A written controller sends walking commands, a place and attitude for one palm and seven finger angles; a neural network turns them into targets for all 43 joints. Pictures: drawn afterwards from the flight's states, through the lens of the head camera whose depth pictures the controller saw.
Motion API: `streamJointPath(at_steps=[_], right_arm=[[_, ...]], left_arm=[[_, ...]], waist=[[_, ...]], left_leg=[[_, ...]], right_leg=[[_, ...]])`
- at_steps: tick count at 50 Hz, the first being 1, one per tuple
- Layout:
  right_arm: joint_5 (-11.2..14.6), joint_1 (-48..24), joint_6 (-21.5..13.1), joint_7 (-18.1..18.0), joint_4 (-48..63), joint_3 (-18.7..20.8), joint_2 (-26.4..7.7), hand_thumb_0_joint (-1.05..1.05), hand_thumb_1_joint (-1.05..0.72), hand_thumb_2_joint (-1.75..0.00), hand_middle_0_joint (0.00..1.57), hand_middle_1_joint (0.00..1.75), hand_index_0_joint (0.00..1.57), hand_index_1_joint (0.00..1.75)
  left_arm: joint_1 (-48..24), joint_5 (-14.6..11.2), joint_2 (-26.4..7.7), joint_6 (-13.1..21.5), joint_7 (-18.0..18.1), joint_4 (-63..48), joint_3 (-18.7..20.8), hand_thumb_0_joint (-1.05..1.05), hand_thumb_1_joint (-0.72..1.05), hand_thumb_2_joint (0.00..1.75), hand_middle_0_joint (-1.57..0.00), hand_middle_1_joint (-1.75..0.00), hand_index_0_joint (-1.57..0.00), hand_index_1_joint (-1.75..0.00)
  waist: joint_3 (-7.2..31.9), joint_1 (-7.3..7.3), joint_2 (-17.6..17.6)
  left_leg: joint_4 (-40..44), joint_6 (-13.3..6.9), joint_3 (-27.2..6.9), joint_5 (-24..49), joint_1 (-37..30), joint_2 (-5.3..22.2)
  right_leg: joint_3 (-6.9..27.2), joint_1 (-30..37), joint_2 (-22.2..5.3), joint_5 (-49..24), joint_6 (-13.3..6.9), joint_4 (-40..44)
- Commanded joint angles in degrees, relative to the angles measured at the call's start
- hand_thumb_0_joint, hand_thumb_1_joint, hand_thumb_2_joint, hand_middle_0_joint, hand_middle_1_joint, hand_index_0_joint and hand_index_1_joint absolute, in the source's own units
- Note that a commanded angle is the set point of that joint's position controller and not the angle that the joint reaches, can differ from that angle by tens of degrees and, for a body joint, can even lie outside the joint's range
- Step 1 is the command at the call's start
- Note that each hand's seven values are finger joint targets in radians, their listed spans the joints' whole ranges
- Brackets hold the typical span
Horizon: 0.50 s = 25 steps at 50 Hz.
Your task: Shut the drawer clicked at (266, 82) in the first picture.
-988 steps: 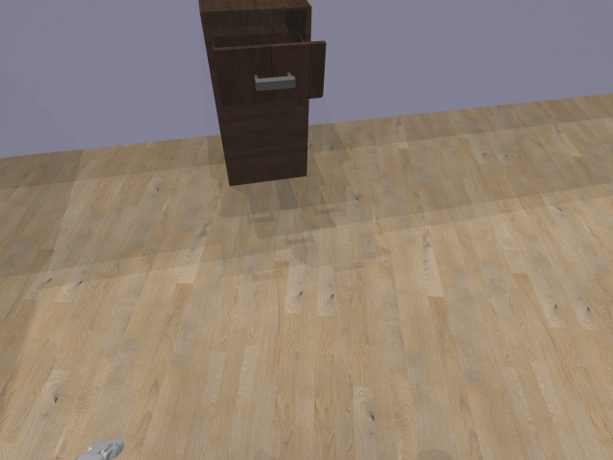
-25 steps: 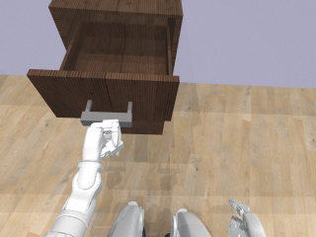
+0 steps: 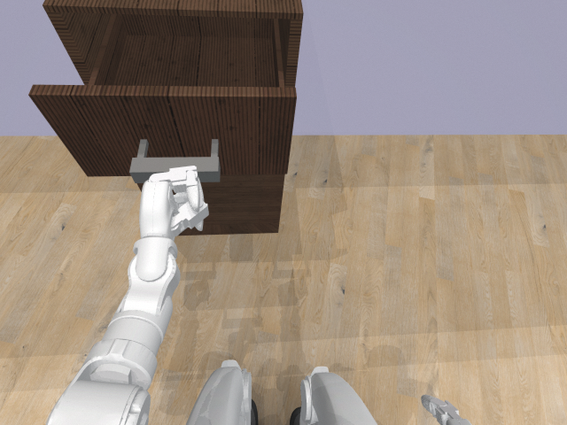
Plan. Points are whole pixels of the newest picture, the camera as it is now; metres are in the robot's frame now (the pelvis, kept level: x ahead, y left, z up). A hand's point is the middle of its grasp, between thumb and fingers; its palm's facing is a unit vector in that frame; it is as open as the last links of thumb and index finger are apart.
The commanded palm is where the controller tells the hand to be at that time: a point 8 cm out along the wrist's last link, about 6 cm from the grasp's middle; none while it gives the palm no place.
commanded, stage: push the drawer shut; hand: left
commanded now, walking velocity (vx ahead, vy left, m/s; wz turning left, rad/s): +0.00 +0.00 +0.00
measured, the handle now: (178, 157) +0.50 +0.15 +0.03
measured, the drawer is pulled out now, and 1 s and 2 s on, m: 0.18 0.06 0.00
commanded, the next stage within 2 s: none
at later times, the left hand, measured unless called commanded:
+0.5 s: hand (202, 172) +0.47 +0.12 +0.03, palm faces +0.05 -1.00 -0.04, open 3.1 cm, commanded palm +0.47 +0.16 +0.04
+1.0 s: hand (204, 140) +0.54 +0.12 +0.03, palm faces +0.05 -1.00 -0.04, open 3.2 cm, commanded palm +0.53 +0.16 +0.04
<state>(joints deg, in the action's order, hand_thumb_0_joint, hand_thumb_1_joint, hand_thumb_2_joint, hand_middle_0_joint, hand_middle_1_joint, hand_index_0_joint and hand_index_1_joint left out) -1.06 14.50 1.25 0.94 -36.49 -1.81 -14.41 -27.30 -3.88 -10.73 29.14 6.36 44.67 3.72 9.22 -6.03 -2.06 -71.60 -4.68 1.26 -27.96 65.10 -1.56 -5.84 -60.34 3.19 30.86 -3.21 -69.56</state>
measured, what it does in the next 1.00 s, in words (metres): stands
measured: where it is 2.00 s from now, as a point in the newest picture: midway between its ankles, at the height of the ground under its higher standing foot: outside the picture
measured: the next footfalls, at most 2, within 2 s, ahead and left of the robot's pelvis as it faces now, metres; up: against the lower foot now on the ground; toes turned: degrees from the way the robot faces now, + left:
none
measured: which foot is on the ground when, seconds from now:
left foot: down 0.00-1.00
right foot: down 0.00-1.00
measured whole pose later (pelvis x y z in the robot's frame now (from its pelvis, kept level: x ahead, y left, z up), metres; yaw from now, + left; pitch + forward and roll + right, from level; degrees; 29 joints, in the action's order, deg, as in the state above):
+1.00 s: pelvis +0.00 +0.00 -0.02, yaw -2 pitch +28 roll -5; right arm -3.3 19.8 3.4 2.5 -37.7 -2.7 -15.1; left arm -55.7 0.4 -22.8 30.1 2.5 72.1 17.0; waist 9.0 -12.8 -3.1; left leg -75.4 -4.6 0.3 -28.8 74.5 -0.1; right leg -6.9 -69.0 4.6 30.7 -3.4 -71.6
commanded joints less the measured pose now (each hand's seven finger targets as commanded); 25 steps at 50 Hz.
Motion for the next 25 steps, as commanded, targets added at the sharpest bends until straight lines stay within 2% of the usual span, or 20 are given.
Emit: streamJointPath(at_steps=[1,2,3,6,9,10,12,13,14,16,19,21,22,24,25], right_arm=[[0.0,3.8,-1.3,-0.4,5.0,3.7,-9.1,0.00,-0.90,-0.90,0.20,0.30,0.20,0.30],[0.0,4.1,-1.3,-0.4,5.1,3.7,-9.2,0.00,-0.90,-0.90,0.20,0.30,0.20,0.30],[-0.1,4.5,-1.2,-0.4,4.7,3.7,-9.2,0.00,-0.90,-0.90,0.20,0.30,0.20,0.30],[-0.1,4.7,-0.8,-0.2,4.5,3.8,-9.0,0.00,-0.90,-0.90,0.20,0.30,0.20,0.30],[-0.2,5.4,-0.6,-0.2,4.0,3.8,-9.1,0.00,-0.90,-0.90,0.20,0.30,0.20,0.30],[-0.2,5.7,-0.5,-0.3,3.8,3.7,-9.3,0.00,-0.90,-0.90,0.20,0.30,0.20,0.30],[-0.2,6.3,-0.5,-0.4,3.5,3.7,-9.3,0.00,-0.90,-0.90,0.20,0.30,0.20,0.30],[-0.4,6.6,-0.5,-0.4,3.4,3.6,-9.4,0.00,-0.90,-0.90,0.20,0.30,0.20,0.30],[-0.4,6.6,-0.4,-0.3,3.3,3.7,-9.2,0.00,-0.90,-0.90,0.20,0.30,0.20,0.30],[-0.6,7.2,-0.2,-0.4,2.9,3.8,-9.5,0.00,-0.90,-0.90,0.20,0.30,0.20,0.30],[-0.8,7.9,0.1,-0.3,2.7,3.8,-9.6,0.00,-0.90,-0.90,0.20,0.30,0.20,0.30],[-0.8,8.2,0.4,-0.2,2.5,3.6,-9.6,0.00,-0.90,-0.90,0.20,0.30,0.20,0.30],[-0.8,8.6,0.4,-0.2,2.8,3.6,-9.6,0.00,-0.90,-0.90,0.20,0.30,0.20,0.30],[-0.9,8.8,0.6,-0.1,2.6,3.6,-9.5,0.00,-0.90,-0.90,0.20,0.30,0.20,0.30],[-0.9,9.0,0.8,0.0,2.6,3.6,-9.5,0.00,-0.90,-0.90,0.20,0.30,0.20,0.30]], left_arm=[[-28.8,-0.9,-6.7,5.0,1.1,-11.6,3.8,0.00,0.90,0.90,-1.40,-1.60,-1.40,-1.60],[-29.3,-0.9,-8.1,5.2,0.9,-11.3,4.8,0.00,0.90,0.90,-1.40,-1.60,-1.40,-1.60],[-30.5,-0.9,-8.3,5.4,0.8,-11.1,5.2,0.00,0.90,0.90,-1.40,-1.60,-1.40,-1.60],[-31.2,-0.9,-8.2,5.9,0.4,-9.2,5.5,0.00,0.90,0.90,-1.40,-1.60,-1.40,-1.60],[-34.9,-0.8,-8.6,6.4,-0.2,-6.7,5.9,0.00,0.90,0.90,-1.40,-1.60,-1.40,-1.60],[-35.9,-0.5,-9.8,6.6,-0.1,-5.4,6.7,0.00,0.90,0.90,-1.40,-1.60,-1.40,-1.60],[-38.6,-0.4,-10.2,7.0,-0.2,-4.1,6.9,0.00,0.90,0.90,-1.40,-1.60,-1.40,-1.60],[-39.7,0.0,-10.9,7.5,-0.2,-3.8,7.4,0.00,0.90,0.90,-1.40,-1.60,-1.40,-1.60],[-40.4,0.1,-10.0,7.6,-0.2,-3.1,6.8,0.00,0.90,0.90,-1.40,-1.60,-1.40,-1.60],[-41.9,0.1,-12.0,8.0,-0.3,-2.5,8.4,0.00,0.90,0.90,-1.40,-1.60,-1.40,-1.60],[-43.5,0.3,-12.7,8.2,-0.6,-1.3,9.2,0.00,0.90,0.90,-1.40,-1.60,-1.40,-1.60],[-44.1,0.2,-14.2,7.9,-0.9,0.3,10.3,0.00,0.90,0.90,-1.40,-1.60,-1.40,-1.60],[-44.7,0.0,-15.4,8.1,-1.2,0.7,11.0,0.00,0.90,0.90,-1.40,-1.60,-1.40,-1.60],[-46.0,0.2,-15.1,8.2,-1.6,0.7,10.6,0.00,0.90,0.90,-1.40,-1.60,-1.40,-1.60],[-45.9,0.2,-14.4,8.0,-1.8,2.0,10.4,0.00,0.90,0.90,-1.40,-1.60,-1.40,-1.60]], waist=[[24.3,-2.42,-1.4],[24.4,-2.37,-2.9],[25.1,-2.68,-1.9],[24.8,-2.72,-1.7],[23.6,-3.67,-2.0],[23.1,-3.69,-1.3],[22.5,-4.63,-1.4],[23.8,-4.26,-2.2],[24.5,-4.36,-3.2],[26.2,-4.50,-2.8],[28.4,-4.54,-4.3],[27.5,-4.68,-3.0],[27.5,-4.59,-3.8],[28.8,-4.77,-4.4],[28.1,-4.89,-4.2]], left_leg=[[9.9,3.3,-7.4,8.6,-22.8,2.0],[9.8,3.3,-7.3,9.4,-23.3,2.1],[9.6,3.2,-7.2,10.4,-23.3,2.1],[9.3,3.2,-6.7,10.3,-22.4,2.0],[9.3,3.2,-7.0,9.0,-22.1,2.1],[9.3,3.1,-7.1,8.4,-21.2,2.1],[9.0,2.9,-7.0,7.4,-20.7,2.0],[8.9,3.0,-7.1,8.0,-21.4,2.0],[8.7,2.9,-6.9,8.4,-21.7,1.9],[8.2,3.0,-6.9,9.3,-21.8,1.9],[7.9,3.0,-7.1,11.7,-23.3,2.0],[7.5,2.8,-6.4,11.1,-21.1,1.9],[7.8,2.8,-6.7,11.5,-21.1,1.8],[7.5,2.8,-6.7,12.8,-22.0,2.0],[7.6,2.8,-6.8,12.2,-21.7,2.0]], right_leg=[[5.0,4.1,-1.0,-8.2,1.5,10.7],[5.0,3.6,-0.9,-8.7,1.4,10.3],[5.1,4.4,-0.9,-9.8,1.5,10.4],[5.5,4.8,-0.8,-9.8,1.6,10.8],[5.2,3.0,-0.7,-8.7,1.7,10.6],[5.3,3.0,-0.7,-8.2,1.6,10.6],[5.4,2.2,-0.7,-7.6,1.7,10.6],[5.4,2.0,-0.7,-8.0,1.7,10.2],[5.6,2.1,-0.7,-8.3,1.7,10.3],[5.6,2.8,-0.6,-9.0,1.7,10.1],[5.4,2.6,-0.5,-10.6,1.7,9.6],[6.0,4.1,-0.4,-10.6,1.8,10.2],[5.9,4.1,-0.3,-10.9,1.6,9.8],[5.9,4.1,-0.3,-12.0,1.6,9.6],[5.8,3.6,-0.2,-11.2,1.6,9.9]])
